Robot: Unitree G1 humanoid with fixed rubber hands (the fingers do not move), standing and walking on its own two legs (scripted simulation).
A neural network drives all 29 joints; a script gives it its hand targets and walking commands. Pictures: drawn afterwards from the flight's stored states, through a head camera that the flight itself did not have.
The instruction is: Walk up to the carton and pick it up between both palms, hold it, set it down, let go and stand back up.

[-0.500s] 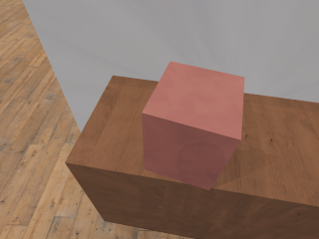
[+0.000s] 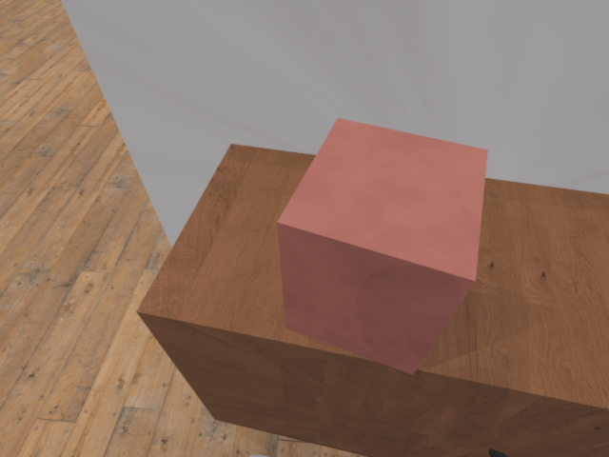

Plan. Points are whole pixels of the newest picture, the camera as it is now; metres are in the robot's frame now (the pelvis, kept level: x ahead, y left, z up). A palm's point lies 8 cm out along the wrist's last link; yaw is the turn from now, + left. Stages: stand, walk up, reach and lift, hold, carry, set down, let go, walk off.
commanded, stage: walk up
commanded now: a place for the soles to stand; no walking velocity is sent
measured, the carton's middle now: (376, 248) +0.38 -0.06 +0.06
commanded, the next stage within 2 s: reach and lift in 0.32 s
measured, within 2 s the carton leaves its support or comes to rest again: neither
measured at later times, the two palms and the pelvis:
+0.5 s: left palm out of the picture +0.12 +0.25 -0.11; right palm out of the picture +0.10 -0.24 -0.11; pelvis -0.04 +0.00 -0.01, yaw -6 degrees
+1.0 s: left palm (144, 441) +0.15 +0.24 -0.07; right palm out of the picture +0.08 -0.21 -0.04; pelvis -0.05 +0.02 +0.02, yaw -11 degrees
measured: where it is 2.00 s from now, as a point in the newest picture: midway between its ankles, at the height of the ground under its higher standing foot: outside the picture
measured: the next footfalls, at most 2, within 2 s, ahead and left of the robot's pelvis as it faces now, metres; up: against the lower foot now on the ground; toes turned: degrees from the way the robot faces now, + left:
none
